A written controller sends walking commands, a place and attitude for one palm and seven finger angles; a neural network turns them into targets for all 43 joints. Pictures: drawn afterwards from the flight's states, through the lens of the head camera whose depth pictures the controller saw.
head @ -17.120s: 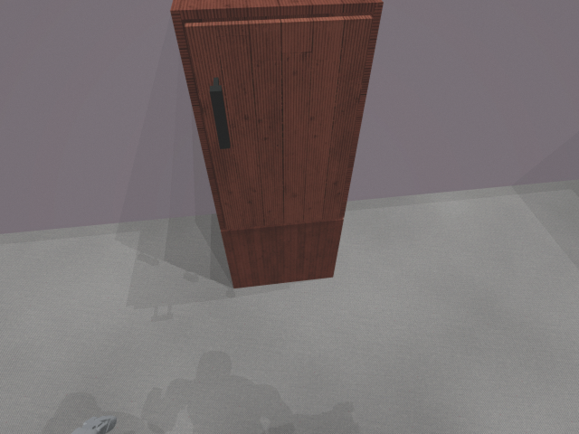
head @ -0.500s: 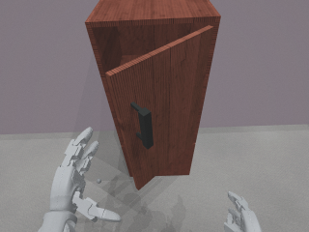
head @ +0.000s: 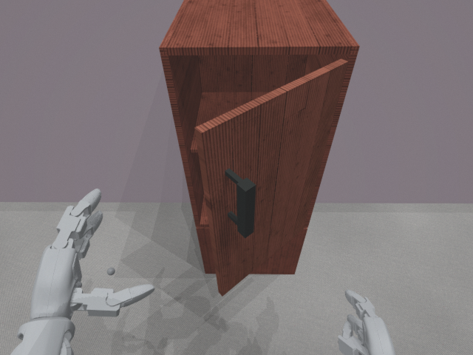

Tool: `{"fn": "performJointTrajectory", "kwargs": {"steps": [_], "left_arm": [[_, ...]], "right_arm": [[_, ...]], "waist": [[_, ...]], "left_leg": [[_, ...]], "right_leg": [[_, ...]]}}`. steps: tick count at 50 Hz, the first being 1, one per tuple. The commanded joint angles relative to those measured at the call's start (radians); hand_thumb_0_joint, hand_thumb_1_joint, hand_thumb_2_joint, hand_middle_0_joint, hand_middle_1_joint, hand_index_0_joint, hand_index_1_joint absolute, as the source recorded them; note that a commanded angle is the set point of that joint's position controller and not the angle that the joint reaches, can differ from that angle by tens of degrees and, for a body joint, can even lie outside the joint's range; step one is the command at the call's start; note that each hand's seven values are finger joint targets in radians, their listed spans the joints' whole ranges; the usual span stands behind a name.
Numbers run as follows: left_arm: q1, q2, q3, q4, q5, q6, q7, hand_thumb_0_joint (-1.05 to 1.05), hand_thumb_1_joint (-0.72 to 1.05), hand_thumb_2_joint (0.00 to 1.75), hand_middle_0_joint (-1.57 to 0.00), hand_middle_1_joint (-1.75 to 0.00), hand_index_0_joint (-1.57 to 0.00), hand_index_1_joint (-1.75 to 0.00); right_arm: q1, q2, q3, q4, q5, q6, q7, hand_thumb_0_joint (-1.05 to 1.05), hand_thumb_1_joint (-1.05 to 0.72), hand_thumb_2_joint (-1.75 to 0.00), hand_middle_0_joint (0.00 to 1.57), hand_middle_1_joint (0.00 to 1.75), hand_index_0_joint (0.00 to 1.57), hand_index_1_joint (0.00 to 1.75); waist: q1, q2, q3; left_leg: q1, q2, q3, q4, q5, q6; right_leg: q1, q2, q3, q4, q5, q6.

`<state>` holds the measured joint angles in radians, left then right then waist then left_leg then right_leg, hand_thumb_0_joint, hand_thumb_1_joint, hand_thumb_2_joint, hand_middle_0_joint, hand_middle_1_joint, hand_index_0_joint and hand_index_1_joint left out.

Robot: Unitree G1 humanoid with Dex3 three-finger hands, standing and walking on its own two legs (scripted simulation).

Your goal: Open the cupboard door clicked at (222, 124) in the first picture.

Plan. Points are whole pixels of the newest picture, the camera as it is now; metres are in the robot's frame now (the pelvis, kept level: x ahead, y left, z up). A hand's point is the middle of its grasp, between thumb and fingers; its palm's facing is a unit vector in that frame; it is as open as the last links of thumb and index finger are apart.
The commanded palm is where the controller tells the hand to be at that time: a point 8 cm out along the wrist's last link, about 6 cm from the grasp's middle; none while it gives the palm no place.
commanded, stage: draw the hand back to the body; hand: left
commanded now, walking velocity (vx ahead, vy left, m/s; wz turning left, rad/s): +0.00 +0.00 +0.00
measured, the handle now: (238, 203) +0.37 +0.04 +0.06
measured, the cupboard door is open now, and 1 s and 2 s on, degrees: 41 41 41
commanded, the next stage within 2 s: step back with the hand held close in 0.78 s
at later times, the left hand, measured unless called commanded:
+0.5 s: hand (47, 239) +0.21 +0.27 +0.16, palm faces +0.46 -0.80 -0.39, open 8.2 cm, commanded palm +0.16 +0.30 +0.18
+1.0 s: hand (61, 240) +0.20 +0.25 +0.17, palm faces +0.44 -0.79 -0.42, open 7.4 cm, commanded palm +0.15 +0.28 +0.18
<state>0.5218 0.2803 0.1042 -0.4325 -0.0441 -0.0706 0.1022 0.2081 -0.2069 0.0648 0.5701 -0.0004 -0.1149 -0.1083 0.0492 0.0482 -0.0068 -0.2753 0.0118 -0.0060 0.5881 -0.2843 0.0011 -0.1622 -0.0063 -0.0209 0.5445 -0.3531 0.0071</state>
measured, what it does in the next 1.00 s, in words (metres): stands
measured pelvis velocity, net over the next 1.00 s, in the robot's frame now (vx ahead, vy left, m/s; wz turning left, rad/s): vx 0.01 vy -0.01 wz -0.01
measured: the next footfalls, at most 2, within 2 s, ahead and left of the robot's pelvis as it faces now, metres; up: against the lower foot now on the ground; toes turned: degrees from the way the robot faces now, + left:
none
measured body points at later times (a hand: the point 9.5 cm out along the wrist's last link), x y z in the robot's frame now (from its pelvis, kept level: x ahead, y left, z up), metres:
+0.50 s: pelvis +0.01 +0.00 +0.01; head +0.00 -0.01 +0.46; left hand +0.18 +0.31 +0.19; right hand +0.20 -0.21 -0.07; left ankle +0.02 +0.12 -0.73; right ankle -0.04 -0.12 -0.73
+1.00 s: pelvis +0.01 -0.01 +0.01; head +0.00 -0.03 +0.46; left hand +0.18 +0.29 +0.19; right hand +0.19 -0.24 -0.08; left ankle +0.02 +0.12 -0.73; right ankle -0.04 -0.13 -0.73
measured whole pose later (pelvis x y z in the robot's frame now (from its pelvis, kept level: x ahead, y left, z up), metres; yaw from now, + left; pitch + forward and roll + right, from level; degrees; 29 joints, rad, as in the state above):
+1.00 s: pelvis +0.01 -0.01 +0.01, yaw -1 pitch -2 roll -1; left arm 0.48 0.34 0.36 -0.39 -0.06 -0.12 0.11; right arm 0.17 -0.22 0.02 0.63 0.00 -0.06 -0.08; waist 0.05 0.07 0.01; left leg -0.18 0.04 0.00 0.45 -0.23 -0.02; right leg -0.05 0.03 -0.02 0.36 -0.27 -0.01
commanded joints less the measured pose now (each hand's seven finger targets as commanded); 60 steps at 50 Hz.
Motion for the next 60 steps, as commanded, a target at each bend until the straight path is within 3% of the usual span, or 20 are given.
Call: {"fn": "performJointTrajectory", "kwargs": {"steps": [1,4,13,15,19,20,22,25,29,30,34,44,45,46,47,48,51,54,57,60], "left_arm": [[-0.059,0.127,0.12,-0.237,0.001,-0.076,0.019,0.0,0.23,0.62,-0.18,-0.3,-0.18,-0.3],[-0.053,0.162,0.179,-0.209,0.0,-0.071,0.024,0.0,0.34,0.66,-0.18,-0.3,-0.18,-0.3],[-0.107,0.201,0.273,-0.225,-0.007,-0.075,0.032,0.0,0.65,0.8,-0.19,-0.3,-0.19,-0.3],[-0.116,0.213,0.295,-0.219,-0.008,-0.075,0.035,0.0,0.73,0.82,-0.19,-0.3,-0.19,-0.3],[-0.113,0.254,0.365,-0.166,-0.019,-0.069,0.038,0.0,0.87,0.88,-0.2,-0.3,-0.2,-0.3],[-0.126,0.247,0.365,-0.18,-0.021,-0.071,0.037,0.0,0.9,0.9,-0.2,-0.3,-0.2,-0.3],[-0.122,0.205,0.321,-0.167,-0.02,-0.068,0.03,0.0,0.9,0.9,-0.2,-0.3,-0.2,-0.3],[-0.124,0.203,0.308,-0.16,-0.02,-0.062,0.028,0.0,0.9,0.9,-0.2,-0.3,-0.2,-0.3],[-0.14,0.252,0.347,-0.188,-0.015,-0.07,0.035,0.0,0.9,0.9,-0.2,-0.3,-0.2,-0.3],[-0.14,0.246,0.344,-0.206,-0.016,-0.074,0.035,0.0,0.9,0.9,-0.2,-0.3,-0.2,-0.3],[-0.131,0.254,0.355,-0.193,-0.016,-0.074,0.035,0.0,0.9,0.9,-0.2,-0.3,-0.2,-0.3],[-0.132,0.237,0.344,-0.148,-0.021,-0.079,0.028,0.0,0.9,0.9,-0.2,-0.3,-0.2,-0.3],[-0.2,0.258,0.35,-0.202,-0.022,-0.087,0.032,0.0,0.9,0.9,-0.2,-0.3,-0.2,-0.3],[-0.253,0.377,0.467,-0.221,-0.018,-0.124,0.034,0.0,0.9,0.9,-0.2,-0.3,-0.2,-0.3],[-0.15,0.297,0.406,-0.133,-0.015,-0.122,0.021,0.0,0.9,0.9,-0.2,-0.3,-0.2,-0.3],[-0.099,0.273,0.383,-0.123,-0.011,-0.12,0.015,0.0,0.9,0.9,-0.2,-0.3,-0.2,-0.3],[-0.048,0.266,0.376,-0.168,-0.008,-0.13,0.016,0.0,0.9,0.9,-0.2,-0.3,-0.2,-0.3],[-0.005,0.297,0.406,-0.191,-0.011,-0.127,0.027,0.0,0.9,0.9,-0.2,-0.3,-0.2,-0.3],[0.017,0.312,0.423,-0.222,-0.013,-0.121,0.034,0.0,0.9,0.9,-0.2,-0.3,-0.2,-0.3],[0.038,0.326,0.441,-0.253,-0.014,-0.124,0.045,0.0,0.9,0.9,-0.2,-0.3,-0.2,-0.3]], "right_arm": [[-0.138,-0.102,-0.046,-0.154,-0.009,-0.061,-0.003,0.0,-0.9,-0.9,0.2,0.3,0.2,0.3],[-0.142,-0.108,-0.052,-0.137,-0.01,-0.055,0.001,0.0,-0.9,-0.9,0.2,0.3,0.2,0.3],[-0.142,-0.112,-0.065,-0.116,-0.009,-0.039,0.01,0.0,-0.9,-0.9,0.2,0.3,0.2,0.3],[-0.144,-0.113,-0.068,-0.112,-0.009,-0.04,0.01,0.0,-0.9,-0.9,0.2,0.3,0.2,0.3],[-0.152,-0.117,-0.077,-0.102,-0.007,-0.028,0.007,0.0,-0.9,-0.9,0.2,0.3,0.2,0.3],[-0.148,-0.115,-0.077,-0.102,-0.006,-0.025,0.008,0.0,-0.9,-0.9,0.2,0.3,0.2,0.3],[-0.147,-0.117,-0.079,-0.101,-0.006,-0.024,0.013,0.0,-0.9,-0.9,0.2,0.3,0.2,0.3],[-0.149,-0.122,-0.083,-0.101,-0.007,-0.024,0.015,0.0,-0.9,-0.9,0.2,0.3,0.2,0.3],[-0.157,-0.122,-0.085,-0.098,-0.008,-0.029,0.011,0.0,-0.9,-0.9,0.2,0.3,0.2,0.3],[-0.154,-0.117,-0.084,-0.099,-0.009,-0.031,0.01,0.0,-0.9,-0.9,0.2,0.3,0.2,0.3],[-0.159,-0.114,-0.084,-0.094,-0.006,-0.033,0.009,0.0,-0.9,-0.9,0.2,0.3,0.2,0.3],[-0.165,-0.115,-0.089,-0.089,-0.007,-0.032,0.009,0.0,-0.9,-0.9,0.2,0.3,0.2,0.3],[-0.167,-0.114,-0.087,-0.093,-0.006,-0.034,0.008,0.0,-0.9,-0.9,0.2,0.3,0.2,0.3],[-0.149,-0.136,-0.087,-0.116,0.002,-0.014,0.013,0.0,-0.9,-0.9,0.2,0.3,0.2,0.3],[-0.155,-0.124,-0.089,-0.096,-0.003,0.003,0.014,0.0,-0.9,-0.9,0.2,0.3,0.2,0.3],[-0.148,-0.126,-0.094,-0.107,-0.003,0.017,0.018,0.0,-0.9,-0.9,0.2,0.3,0.2,0.3],[-0.138,-0.133,-0.105,-0.13,0.0,0.044,0.02,0.0,-0.9,-0.9,0.2,0.3,0.2,0.3],[-0.143,-0.131,-0.112,-0.146,0.006,0.066,0.016,0.0,-0.9,-0.9,0.2,0.3,0.2,0.3],[-0.141,-0.124,-0.117,-0.169,0.012,0.086,0.015,0.0,-0.9,-0.9,0.2,0.3,0.2,0.3],[-0.139,-0.122,-0.12,-0.18,0.013,0.092,0.01,0.0,-0.9,-0.9,0.2,0.3,0.2,0.3]], "waist": [[0.007,0.018,-0.078],[0.014,-0.022,-0.061],[0.016,0.04,-0.071],[0.017,0.045,-0.069],[0.025,-0.004,-0.049],[0.021,0.026,-0.061],[0.014,0.025,-0.056],[0.012,0.011,-0.056],[0.022,0.009,-0.063],[0.022,0.033,-0.082],[0.023,0.029,-0.057],[0.022,-0.006,-0.03],[0.018,0.004,-0.05],[-0.023,-0.031,0.038],[-0.03,-0.076,0.026],[-0.03,-0.098,0.001],[-0.033,-0.029,-0.089],[-0.031,-0.027,-0.141],[-0.034,-0.068,-0.162],[-0.034,-0.026,-0.163]], "left_leg": [[0.163,0.003,0.004,-0.146,0.199,0.018],[0.167,0.007,0.007,-0.168,0.226,0.015],[0.209,0.01,0.011,-0.202,0.284,0.007],[0.214,0.011,0.012,-0.206,0.285,0.006],[0.212,0.009,0.025,-0.205,0.29,0.011],[0.218,0.008,0.025,-0.206,0.298,0.009],[0.227,0.009,0.027,-0.203,0.32,0.011],[0.234,0.008,0.03,-0.205,0.304,0.015],[0.237,0.003,0.034,-0.201,0.299,0.016],[0.241,0.0,0.035,-0.199,0.31,0.016],[0.242,0.001,0.042,-0.195,0.301,0.014],[0.241,0.0,0.049,-0.199,0.274,0.021],[0.248,-0.002,0.047,-0.201,0.266,0.023],[0.191,0.013,0.036,-0.149,0.23,0.038],[0.189,0.011,0.027,-0.121,0.233,0.038],[0.185,0.011,0.032,-0.109,0.252,0.034],[0.204,0.028,0.041,-0.111,0.381,0.027],[0.213,0.043,0.043,-0.106,0.483,0.026],[0.194,0.052,0.047,-0.096,0.496,0.021],[0.16,0.058,0.037,-0.111,0.471,0.018]], "right_leg": [[-0.037,0.011,-0.025,-0.138,0.22,-0.019],[-0.007,0.018,-0.027,-0.163,0.245,-0.019],[0.036,0.02,-0.023,-0.188,0.281,-0.022],[0.04,0.018,-0.022,-0.195,0.284,-0.022],[0.047,0.023,-0.02,-0.215,0.312,-0.019],[0.053,0.018,-0.019,-0.21,0.317,-0.019],[0.045,0.018,-0.021,-0.21,0.331,-0.016],[0.042,0.017,-0.019,-0.218,0.326,-0.012],[0.049,0.02,-0.014,-0.227,0.332,-0.015],[0.061,0.015,-0.013,-0.219,0.345,-0.016],[0.044,0.019,-0.011,-0.234,0.341,-0.014],[0.033,0.017,-0.005,-0.252,0.33,-0.007],[0.039,0.013,-0.001,-0.249,0.324,-0.006],[-0.078,-0.03,0.067,-0.312,0.392,0.0],[-0.076,-0.051,0.073,-0.302,0.452,-0.001],[-0.063,-0.059,0.069,-0.286,0.502,0.001],[-0.02,-0.061,0.046,-0.222,0.591,0.007],[0.0,-0.057,0.036,-0.187,0.652,0.013],[0.001,-0.053,0.04,-0.162,0.667,0.015],[-0.004,-0.047,0.041,-0.145,0.593,0.013]]}}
